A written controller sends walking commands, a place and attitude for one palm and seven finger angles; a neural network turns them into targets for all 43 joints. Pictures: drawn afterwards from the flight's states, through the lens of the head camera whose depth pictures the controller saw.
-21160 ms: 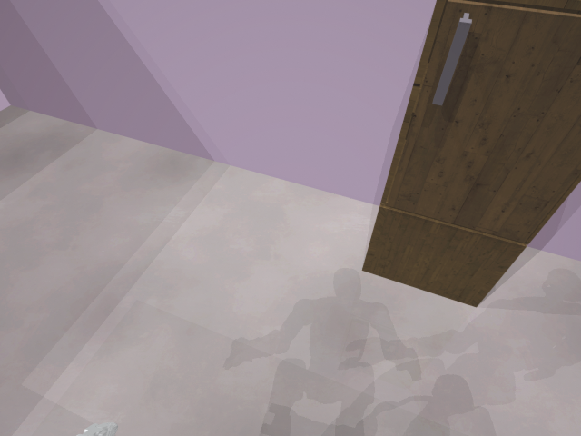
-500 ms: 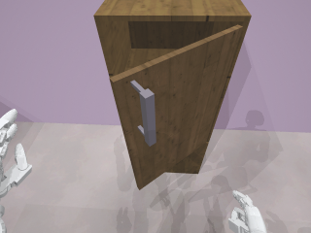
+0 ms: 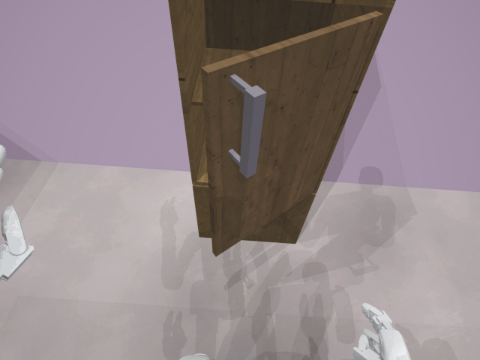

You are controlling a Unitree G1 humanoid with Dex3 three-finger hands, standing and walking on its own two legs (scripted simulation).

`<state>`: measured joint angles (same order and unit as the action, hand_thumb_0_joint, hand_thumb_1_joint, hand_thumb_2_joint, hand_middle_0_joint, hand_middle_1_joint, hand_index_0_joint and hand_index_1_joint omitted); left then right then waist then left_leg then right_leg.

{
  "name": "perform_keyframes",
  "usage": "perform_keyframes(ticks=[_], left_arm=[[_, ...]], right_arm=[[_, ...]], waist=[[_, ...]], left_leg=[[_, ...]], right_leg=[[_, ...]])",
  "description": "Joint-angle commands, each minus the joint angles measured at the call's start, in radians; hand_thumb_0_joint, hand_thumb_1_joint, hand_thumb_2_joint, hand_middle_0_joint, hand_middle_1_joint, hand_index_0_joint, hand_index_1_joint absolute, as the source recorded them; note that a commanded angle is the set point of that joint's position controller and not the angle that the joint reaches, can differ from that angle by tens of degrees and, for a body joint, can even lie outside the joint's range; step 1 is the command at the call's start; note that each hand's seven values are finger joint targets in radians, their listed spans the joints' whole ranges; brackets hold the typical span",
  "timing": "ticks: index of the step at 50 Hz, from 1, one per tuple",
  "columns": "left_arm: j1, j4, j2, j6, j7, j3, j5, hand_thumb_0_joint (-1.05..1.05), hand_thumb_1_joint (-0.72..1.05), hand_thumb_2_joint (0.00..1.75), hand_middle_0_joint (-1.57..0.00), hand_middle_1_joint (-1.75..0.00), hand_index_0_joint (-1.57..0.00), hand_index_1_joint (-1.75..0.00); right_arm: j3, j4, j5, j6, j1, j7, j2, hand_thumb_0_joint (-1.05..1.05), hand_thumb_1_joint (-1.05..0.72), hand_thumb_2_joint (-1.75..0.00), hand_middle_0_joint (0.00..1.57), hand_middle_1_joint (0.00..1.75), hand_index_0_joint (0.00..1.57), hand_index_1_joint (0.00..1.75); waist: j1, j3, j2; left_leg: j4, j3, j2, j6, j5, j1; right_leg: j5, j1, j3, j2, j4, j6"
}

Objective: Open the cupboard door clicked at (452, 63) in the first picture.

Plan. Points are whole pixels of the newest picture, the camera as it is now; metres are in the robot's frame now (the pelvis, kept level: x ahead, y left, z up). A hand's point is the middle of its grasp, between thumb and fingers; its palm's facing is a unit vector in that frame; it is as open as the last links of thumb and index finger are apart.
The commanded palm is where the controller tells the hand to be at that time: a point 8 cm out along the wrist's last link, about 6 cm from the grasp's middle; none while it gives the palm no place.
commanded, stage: step back with the hand held close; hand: left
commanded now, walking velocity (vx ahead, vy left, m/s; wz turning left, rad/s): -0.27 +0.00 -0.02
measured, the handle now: (242, 129) +0.44 +0.03 +0.15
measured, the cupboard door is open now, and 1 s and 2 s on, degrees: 40 40 40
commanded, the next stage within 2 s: stop stepping back and stand still in 0.44 s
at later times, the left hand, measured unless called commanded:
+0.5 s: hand out of the picture +0.12 +0.28 +0.18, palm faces +0.46 -0.78 -0.42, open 7.4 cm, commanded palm +0.05 +0.31 +0.19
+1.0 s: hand out of the picture +0.04 +0.23 +0.17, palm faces +0.36 -0.82 -0.44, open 7.4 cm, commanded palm -0.03 +0.27 +0.19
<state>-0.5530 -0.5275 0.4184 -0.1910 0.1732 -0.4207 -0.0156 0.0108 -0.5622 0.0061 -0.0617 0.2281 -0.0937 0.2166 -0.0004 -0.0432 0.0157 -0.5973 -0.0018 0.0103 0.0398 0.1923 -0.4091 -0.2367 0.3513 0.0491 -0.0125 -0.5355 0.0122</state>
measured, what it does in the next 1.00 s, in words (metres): walks backwards: right foot, then left foot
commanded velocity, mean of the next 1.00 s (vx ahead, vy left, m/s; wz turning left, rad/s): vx -0.11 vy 0.03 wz -0.03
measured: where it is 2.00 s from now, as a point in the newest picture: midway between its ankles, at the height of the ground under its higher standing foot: outside the picture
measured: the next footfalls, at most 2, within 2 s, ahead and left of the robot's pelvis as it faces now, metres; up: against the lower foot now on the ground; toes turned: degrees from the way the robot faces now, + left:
right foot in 0.66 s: -0.19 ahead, -0.12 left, +0.00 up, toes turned -5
left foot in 0.84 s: -0.07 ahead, +0.07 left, +0.00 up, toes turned -2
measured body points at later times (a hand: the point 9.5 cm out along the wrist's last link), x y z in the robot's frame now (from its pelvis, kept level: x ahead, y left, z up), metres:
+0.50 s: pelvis -0.09 +0.01 +0.01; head -0.06 +0.04 +0.45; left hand +0.09 +0.32 +0.21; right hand +0.09 -0.21 -0.06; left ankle +0.03 +0.10 -0.73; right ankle -0.16 -0.13 -0.66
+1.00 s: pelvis -0.18 -0.02 +0.00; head -0.20 +0.00 +0.45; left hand +0.01 +0.27 +0.20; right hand -0.07 -0.28 -0.07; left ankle -0.11 +0.07 -0.73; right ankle -0.24 -0.12 -0.72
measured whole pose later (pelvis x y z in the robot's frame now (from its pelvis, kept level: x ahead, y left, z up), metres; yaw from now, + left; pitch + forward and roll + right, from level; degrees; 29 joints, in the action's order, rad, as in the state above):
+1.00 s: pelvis -0.18 -0.02 +0.00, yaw -3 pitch -1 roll +0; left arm -0.53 -0.46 0.44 -0.18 0.15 -0.42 -0.04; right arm -0.01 -0.65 0.00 -0.13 0.27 -0.06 0.22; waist 0.05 0.03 -0.04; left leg -0.52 -0.04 -0.03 0.04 0.17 -0.34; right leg -0.48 0.20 0.02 -0.01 -0.66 0.00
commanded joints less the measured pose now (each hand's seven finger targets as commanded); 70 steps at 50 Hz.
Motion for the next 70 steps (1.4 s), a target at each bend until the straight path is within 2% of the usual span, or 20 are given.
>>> perform_keyframes(ticks=[1, 5, 9, 11, 14, 17, 20, 28, 31, 34, 36, 40, 42, 44, 46, 51, 52, 54, 60, 70], left_arm=[[0.036, -0.221, 0.166, -0.087, 0.014, -0.149, 0.005, 0.00, 0.90, 0.90, -0.20, -0.30, -0.20, -0.30], [0.049, -0.193, 0.152, -0.096, 0.005, -0.143, 0.002, 0.00, 0.90, 0.90, -0.20, -0.30, -0.20, -0.30], [0.099, -0.210, 0.166, -0.094, 0.013, -0.112, -0.004, 0.00, 0.90, 0.90, -0.20, -0.30, -0.20, -0.30], [0.115, -0.210, 0.183, -0.090, 0.019, -0.121, -0.005, 0.00, 0.90, 0.90, -0.20, -0.30, -0.20, -0.30], [0.114, -0.230, 0.191, -0.085, 0.017, -0.137, -0.009, 0.00, 0.90, 0.90, -0.20, -0.30, -0.20, -0.30], [0.058, -0.230, 0.223, -0.118, 0.008, -0.209, -0.002, 0.00, 0.90, 0.90, -0.20, -0.30, -0.20, -0.30], [0.046, -0.273, 0.163, -0.110, 0.009, -0.154, -0.027, 0.00, 0.90, 0.90, -0.20, -0.30, -0.20, -0.30], [0.057, -0.252, 0.160, -0.075, 0.001, -0.101, -0.056, 0.00, 0.90, 0.90, -0.20, -0.30, -0.20, -0.30], [-0.017, -0.262, 0.212, -0.089, -0.016, -0.151, -0.067, 0.00, 0.90, 0.90, -0.20, -0.30, -0.20, -0.30], [-0.019, -0.240, 0.321, -0.105, 0.000, -0.256, -0.067, 0.00, 0.90, 0.90, -0.20, -0.30, -0.20, -0.30], [-0.017, -0.155, 0.213, -0.060, -0.018, -0.168, -0.063, 0.00, 0.90, 0.90, -0.20, -0.30, -0.20, -0.30], [0.080, -0.110, 0.200, -0.061, -0.007, -0.131, -0.036, 0.00, 0.90, 0.90, -0.20, -0.30, -0.20, -0.30], [0.109, -0.128, 0.211, -0.070, -0.009, -0.117, -0.035, 0.00, 0.90, 0.90, -0.20, -0.30, -0.20, -0.30], [0.081, -0.181, 0.220, -0.077, -0.006, -0.117, -0.033, 0.00, 0.90, 0.90, -0.20, -0.30, -0.20, -0.30], [0.062, -0.202, 0.210, -0.076, -0.010, -0.115, -0.028, 0.00, 0.90, 0.90, -0.20, -0.30, -0.20, -0.30], [-0.053, -0.133, 0.195, -0.074, 0.001, -0.151, -0.021, 0.00, 0.90, 0.90, -0.20, -0.30, -0.20, -0.30], [-0.057, -0.125, 0.220, -0.079, 0.001, -0.175, -0.020, 0.00, 0.90, 0.90, -0.20, -0.30, -0.20, -0.30], [-0.022, -0.115, 0.190, -0.080, -0.006, -0.143, -0.027, 0.00, 0.90, 0.90, -0.20, -0.30, -0.20, -0.30], [0.174, -0.048, 0.135, -0.080, 0.004, -0.059, -0.004, 0.00, 0.90, 0.90, -0.20, -0.30, -0.20, -0.30], [0.060, -0.136, 0.159, -0.090, -0.013, -0.106, -0.013, 0.00, 0.90, 0.90, -0.20, -0.30, -0.20, -0.30]], right_arm=[[-0.057, 0.154, -0.007, -0.089, -0.098, -0.008, 0.143, 0.00, -0.90, -0.90, 0.20, 0.30, 0.20, 0.30], [-0.062, 0.134, -0.009, -0.104, -0.078, 0.006, 0.135, 0.00, -0.90, -0.90, 0.20, 0.30, 0.20, 0.30], [-0.068, 0.086, -0.015, -0.098, -0.070, 0.018, 0.113, 0.00, -0.90, -0.90, 0.20, 0.30, 0.20, 0.30], [-0.063, 0.077, -0.015, -0.084, -0.085, 0.023, 0.100, 0.00, -0.90, -0.90, 0.20, 0.30, 0.20, 0.30], [-0.054, 0.088, -0.009, -0.076, -0.112, 0.010, 0.113, 0.00, -0.90, -0.90, 0.20, 0.30, 0.20, 0.30], [-0.081, 0.106, -0.022, -0.111, -0.127, 0.001, 0.132, 0.00, -0.90, -0.90, 0.20, 0.30, 0.20, 0.30], [-0.092, 0.072, -0.029, -0.141, -0.096, 0.023, 0.118, 0.00, -0.90, -0.90, 0.20, 0.30, 0.20, 0.30], [-0.063, 0.048, -0.025, -0.151, -0.092, 0.038, 0.105, 0.00, -0.90, -0.90, 0.20, 0.30, 0.20, 0.30], [-0.053, 0.079, -0.016, -0.120, -0.099, 0.043, 0.092, 0.00, -0.90, -0.90, 0.20, 0.30, 0.20, 0.30], [-0.023, 0.083, -0.033, -0.094, -0.118, 0.045, 0.081, 0.00, -0.90, -0.90, 0.20, 0.30, 0.20, 0.30], [-0.046, 0.090, 0.008, -0.091, -0.097, 0.033, 0.091, 0.00, -0.90, -0.90, 0.20, 0.30, 0.20, 0.30], [-0.031, 0.066, 0.001, -0.095, -0.090, 0.013, 0.106, 0.00, -0.90, -0.90, 0.20, 0.30, 0.20, 0.30], [-0.052, 0.065, 0.009, -0.106, -0.074, 0.010, 0.136, 0.00, -0.90, -0.90, 0.20, 0.30, 0.20, 0.30], [-0.047, 0.076, -0.003, -0.108, -0.053, 0.021, 0.128, 0.00, -0.90, -0.90, 0.20, 0.30, 0.20, 0.30], [-0.057, 0.065, -0.016, -0.128, -0.071, 0.031, 0.130, 0.00, -0.90, -0.90, 0.20, 0.30, 0.20, 0.30], [-0.049, 0.100, -0.009, -0.113, -0.094, 0.023, 0.114, 0.00, -0.90, -0.90, 0.20, 0.30, 0.20, 0.30], [-0.055, 0.101, -0.014, -0.102, -0.083, 0.023, 0.110, 0.00, -0.90, -0.90, 0.20, 0.30, 0.20, 0.30], [-0.077, 0.083, -0.008, -0.090, -0.067, 0.023, 0.115, 0.00, -0.90, -0.90, 0.20, 0.30, 0.20, 0.30], [-0.048, 0.037, -0.012, -0.128, -0.063, -0.007, 0.111, 0.00, -0.90, -0.90, 0.20, 0.30, 0.20, 0.30], [-0.042, 0.082, -0.004, -0.143, -0.090, 0.010, 0.109, 0.00, -0.90, -0.90, 0.20, 0.30, 0.20, 0.30]], waist=[[-0.009, 0.132, 0.181], [0.001, 0.073, 0.090], [0.009, 0.098, -0.149], [0.014, 0.126, -0.183], [0.015, 0.064, -0.002], [-0.005, 0.160, 0.334], [-0.005, 0.188, 0.119], [-0.002, 0.241, 0.238], [-0.004, 0.209, 0.167], [-0.012, 0.192, -0.069], [0.008, 0.140, -0.272], [0.028, 0.114, -0.052], [0.027, 0.177, 0.027], [0.021, 0.230, 0.181], [0.003, 0.146, 0.182], [0.002, 0.028, 0.196], [0.004, 0.045, 0.086], [0.007, 0.011, -0.216], [0.020, 0.032, -0.049], [-0.008, 0.085, 0.055]], left_leg=[[0.337, 0.219, 0.181, 0.063, 0.396, -0.293], [0.253, 0.183, 0.133, 0.043, 0.415, -0.297], [-0.208, 0.029, -0.020, -0.050, 0.231, 0.084], [-0.295, 0.025, -0.020, -0.048, 0.197, 0.122], [0.116, 0.106, 0.044, -0.021, 0.137, 0.072], [0.491, 0.437, 0.350, 0.129, 0.397, -0.323], [0.315, 0.319, 0.312, 0.132, -0.027, 0.034], [0.420, 0.170, 0.204, 0.039, 0.034, 0.237], [0.288, 0.023, 0.071, -0.051, 0.111, 0.211], [-0.217, 0.002, 0.006, -0.076, 0.111, 0.108], [-0.306, 0.028, -0.001, -0.060, 0.106, -0.072], [0.046, -0.052, -0.016, -0.015, -0.051, 0.109], [0.098, 0.012, 0.043, 0.027, -0.390, 0.299], [0.137, 0.238, 0.161, 0.105, -0.633, 0.395], [0.298, 0.338, 0.224, 0.114, -0.235, 0.169], [0.364, 0.112, 0.078, -0.006, 0.402, -0.201], [0.227, 0.074, 0.034, -0.031, 0.341, -0.146], [-0.262, 0.039, -0.028, -0.063, 0.182, -0.001], [0.097, 0.004, 0.011, -0.022, 0.057, 0.170], [0.229, 0.082, 0.068, -0.014, -0.056, 0.134]], right_leg=[[0.042, -0.358, -0.068, -0.017, -0.157, 0.001], [-0.015, -0.272, -0.145, 0.004, -0.074, -0.033], [-0.250, 0.181, -0.391, 0.246, 0.267, -0.137], [-0.066, 0.183, -0.342, 0.282, 0.247, -0.149], [-0.019, 0.127, -0.195, 0.126, 0.079, -0.055], [-0.220, -0.257, -0.093, -0.093, -0.541, 0.013], [-0.279, 0.034, -0.131, -0.055, -0.584, 0.006], [-0.334, -0.104, -0.004, -0.090, -0.124, -0.015], [-0.154, -0.192, -0.005, -0.038, 0.295, -0.060], [0.161, -0.016, -0.291, 0.326, 0.321, -0.182], [0.491, -0.165, -0.207, 0.251, 0.176, -0.130], [0.658, -0.212, -0.137, 0.219, 0.052, -0.073], [0.551, -0.152, -0.057, 0.115, -0.077, 0.009], [0.033, -0.024, -0.022, 0.009, -0.212, 0.024], [-0.325, -0.095, -0.061, 0.000, -0.248, 0.004], [-0.185, -0.341, 0.008, 0.009, 0.070, -0.043], [-0.234, -0.277, -0.067, 0.069, 0.182, -0.069], [-0.507, 0.073, -0.474, 0.326, 0.427, -0.188], [-0.073, -0.042, -0.182, 0.175, 0.219, -0.078], [0.044, -0.196, -0.079, 0.038, 0.150, -0.004]])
